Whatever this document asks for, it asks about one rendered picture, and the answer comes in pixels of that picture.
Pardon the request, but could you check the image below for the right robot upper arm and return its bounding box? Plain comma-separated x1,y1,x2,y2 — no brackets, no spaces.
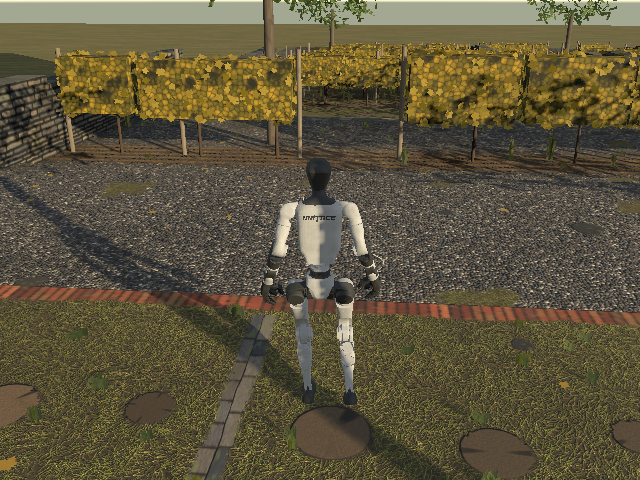
340,201,368,256

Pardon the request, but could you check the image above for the robot left hand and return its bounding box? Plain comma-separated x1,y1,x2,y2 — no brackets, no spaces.
260,281,284,305

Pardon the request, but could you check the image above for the left robot upper arm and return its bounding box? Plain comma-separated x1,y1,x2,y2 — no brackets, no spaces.
272,201,298,257

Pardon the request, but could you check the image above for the robot left shin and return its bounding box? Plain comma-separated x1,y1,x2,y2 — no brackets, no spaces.
295,327,312,391

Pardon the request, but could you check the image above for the robot left forearm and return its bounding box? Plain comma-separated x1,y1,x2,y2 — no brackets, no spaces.
262,242,282,285

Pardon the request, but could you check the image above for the robot right hand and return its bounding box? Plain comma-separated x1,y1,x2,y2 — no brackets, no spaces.
357,276,381,299

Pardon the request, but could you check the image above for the right robot foot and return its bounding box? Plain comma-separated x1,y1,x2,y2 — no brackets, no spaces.
343,389,358,405

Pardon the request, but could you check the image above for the robot right forearm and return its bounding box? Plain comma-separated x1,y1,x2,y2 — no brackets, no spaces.
358,240,379,281

